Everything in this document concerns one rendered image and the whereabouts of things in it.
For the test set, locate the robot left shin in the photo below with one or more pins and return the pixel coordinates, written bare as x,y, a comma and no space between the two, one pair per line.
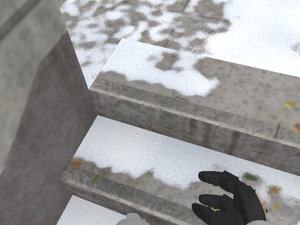
133,215

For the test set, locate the robot right hand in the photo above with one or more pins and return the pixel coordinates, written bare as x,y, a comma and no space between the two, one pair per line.
245,206

